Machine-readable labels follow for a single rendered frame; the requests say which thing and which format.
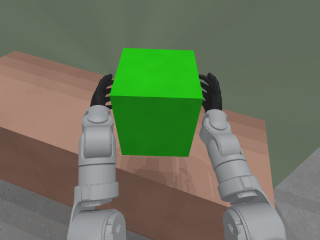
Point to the robot left hand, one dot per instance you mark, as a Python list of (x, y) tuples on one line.
[(98, 97)]

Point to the robot right forearm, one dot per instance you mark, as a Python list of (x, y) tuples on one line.
[(237, 185)]

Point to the robot right hand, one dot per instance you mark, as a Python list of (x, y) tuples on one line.
[(213, 98)]

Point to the left robot upper arm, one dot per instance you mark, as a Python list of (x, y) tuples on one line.
[(98, 224)]

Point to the pedestal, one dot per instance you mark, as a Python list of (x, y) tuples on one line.
[(42, 103)]

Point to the right robot upper arm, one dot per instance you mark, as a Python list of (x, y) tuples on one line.
[(252, 221)]

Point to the robot left forearm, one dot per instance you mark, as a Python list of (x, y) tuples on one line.
[(97, 183)]

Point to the carton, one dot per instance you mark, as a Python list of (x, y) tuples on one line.
[(156, 98)]

